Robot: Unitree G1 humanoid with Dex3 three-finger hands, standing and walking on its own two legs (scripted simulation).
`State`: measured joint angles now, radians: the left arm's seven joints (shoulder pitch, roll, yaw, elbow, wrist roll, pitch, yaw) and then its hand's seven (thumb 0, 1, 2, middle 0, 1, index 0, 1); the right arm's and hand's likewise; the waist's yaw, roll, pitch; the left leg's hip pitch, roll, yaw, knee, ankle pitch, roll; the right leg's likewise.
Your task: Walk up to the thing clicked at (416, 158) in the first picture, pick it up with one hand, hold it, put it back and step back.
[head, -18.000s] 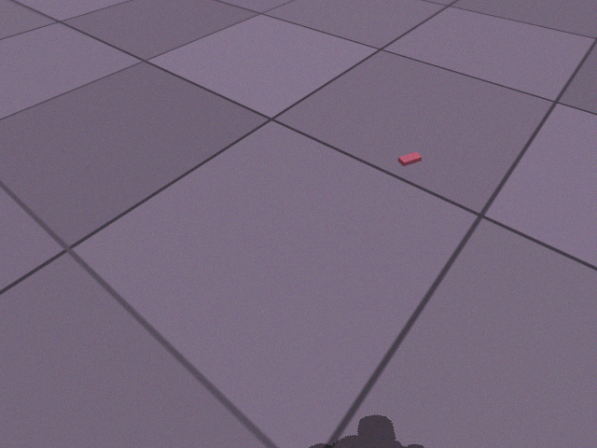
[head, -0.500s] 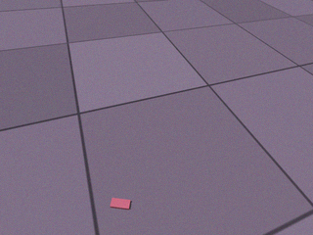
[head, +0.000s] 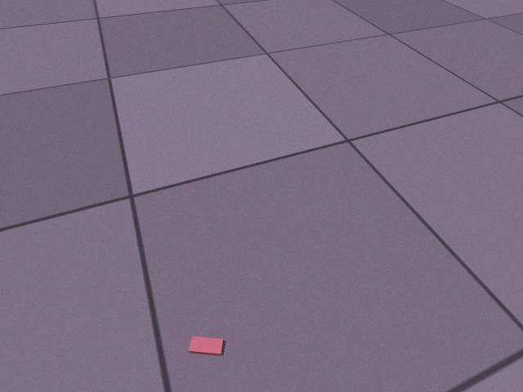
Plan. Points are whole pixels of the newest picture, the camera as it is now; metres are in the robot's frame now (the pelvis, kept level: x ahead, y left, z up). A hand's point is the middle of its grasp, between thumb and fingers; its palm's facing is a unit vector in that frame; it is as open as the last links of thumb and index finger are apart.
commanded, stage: walk up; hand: left
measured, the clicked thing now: (206, 346) +0.44 +0.21 -0.77
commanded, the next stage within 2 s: stand in 0.64 s
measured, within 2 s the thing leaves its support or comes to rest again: neither
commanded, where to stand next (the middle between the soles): +0.06 -0.01 m, yaw -2 degrees
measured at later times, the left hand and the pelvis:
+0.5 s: hand out of the picture +0.08 +0.24 -0.16, palm faces +0.00 -0.95 -0.31, open 7.4 cm; pelvis +0.01 -0.01 +0.00, yaw +0 degrees
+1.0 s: hand out of the picture +0.08 +0.24 -0.16, palm faces -0.02 -0.95 -0.32, open 7.4 cm; pelvis +0.00 +0.00 +0.00, yaw +0 degrees
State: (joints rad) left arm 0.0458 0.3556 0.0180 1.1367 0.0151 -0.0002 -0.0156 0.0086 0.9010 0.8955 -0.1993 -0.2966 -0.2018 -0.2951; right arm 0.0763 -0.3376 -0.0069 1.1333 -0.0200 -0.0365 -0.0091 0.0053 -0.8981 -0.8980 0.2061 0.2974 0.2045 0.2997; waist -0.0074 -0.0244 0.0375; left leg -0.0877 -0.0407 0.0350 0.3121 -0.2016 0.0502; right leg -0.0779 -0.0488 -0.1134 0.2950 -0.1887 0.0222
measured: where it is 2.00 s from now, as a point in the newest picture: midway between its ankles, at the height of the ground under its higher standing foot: outside the picture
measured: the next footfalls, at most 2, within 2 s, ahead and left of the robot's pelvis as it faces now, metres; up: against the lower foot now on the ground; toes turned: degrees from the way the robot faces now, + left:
none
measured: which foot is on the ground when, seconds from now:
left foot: down 0.00-1.00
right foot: down 0.00-1.00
